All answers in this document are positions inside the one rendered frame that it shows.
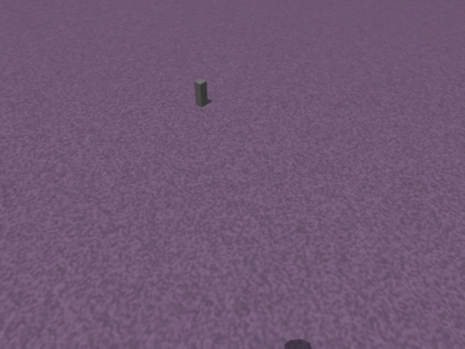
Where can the carton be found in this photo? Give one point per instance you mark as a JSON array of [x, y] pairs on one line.
[[201, 92]]

